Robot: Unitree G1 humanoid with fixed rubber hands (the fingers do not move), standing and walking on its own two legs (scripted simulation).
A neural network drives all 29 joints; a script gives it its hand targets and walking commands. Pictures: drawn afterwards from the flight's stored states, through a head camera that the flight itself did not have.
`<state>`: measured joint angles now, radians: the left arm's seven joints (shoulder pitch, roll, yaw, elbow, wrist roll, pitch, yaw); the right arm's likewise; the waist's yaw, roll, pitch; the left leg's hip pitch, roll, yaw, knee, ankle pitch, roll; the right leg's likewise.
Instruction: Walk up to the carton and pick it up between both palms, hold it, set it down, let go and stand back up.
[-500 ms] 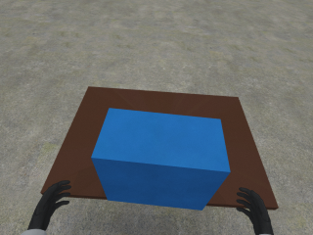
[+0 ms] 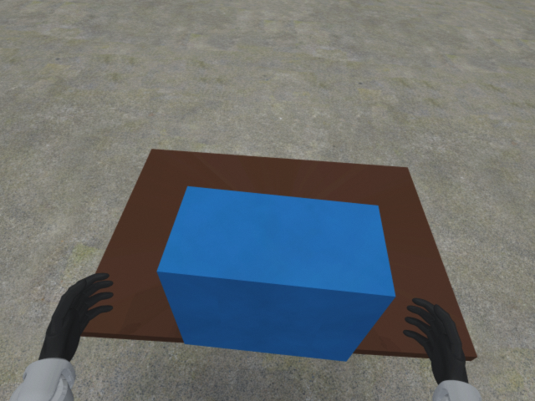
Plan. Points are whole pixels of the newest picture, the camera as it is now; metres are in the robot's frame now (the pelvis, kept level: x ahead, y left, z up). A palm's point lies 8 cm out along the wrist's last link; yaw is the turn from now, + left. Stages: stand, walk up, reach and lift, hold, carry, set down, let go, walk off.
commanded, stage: reach and lift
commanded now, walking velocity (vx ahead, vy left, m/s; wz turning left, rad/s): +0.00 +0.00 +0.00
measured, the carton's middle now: (273, 280) +0.35 -0.01 -0.05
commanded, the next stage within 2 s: none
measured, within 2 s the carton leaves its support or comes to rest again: neither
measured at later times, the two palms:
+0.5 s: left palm (78, 271) +0.31 +0.27 +0.06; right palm (429, 305) +0.27 -0.23 +0.03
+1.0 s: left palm (94, 208) +0.36 +0.24 +0.13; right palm (442, 250) +0.33 -0.24 +0.09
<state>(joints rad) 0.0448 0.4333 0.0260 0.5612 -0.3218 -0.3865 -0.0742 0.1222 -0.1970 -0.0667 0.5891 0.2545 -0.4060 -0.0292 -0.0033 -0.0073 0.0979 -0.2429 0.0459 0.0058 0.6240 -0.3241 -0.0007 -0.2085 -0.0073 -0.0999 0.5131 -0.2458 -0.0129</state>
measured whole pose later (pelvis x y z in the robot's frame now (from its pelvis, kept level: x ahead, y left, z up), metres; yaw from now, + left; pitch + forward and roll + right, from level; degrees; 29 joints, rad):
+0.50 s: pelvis +0.01 +0.01 +0.01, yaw +0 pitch -2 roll -3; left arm -0.11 0.45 0.03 0.29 -0.32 0.03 -0.06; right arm 0.00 -0.23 -0.07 0.36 0.25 -0.11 -0.07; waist 0.00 0.02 0.06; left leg -0.24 0.05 0.01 0.59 -0.32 0.00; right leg -0.18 0.00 -0.10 0.42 -0.21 -0.01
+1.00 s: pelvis +0.00 +0.00 +0.01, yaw +0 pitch -2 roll -3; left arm -0.47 0.45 0.03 0.36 -0.32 0.33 -0.03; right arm -0.32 -0.30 -0.13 0.43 0.26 0.17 -0.07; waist 0.00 0.02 0.06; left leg -0.24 0.05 0.01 0.55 -0.28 0.00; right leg -0.18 0.01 -0.10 0.39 -0.17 -0.01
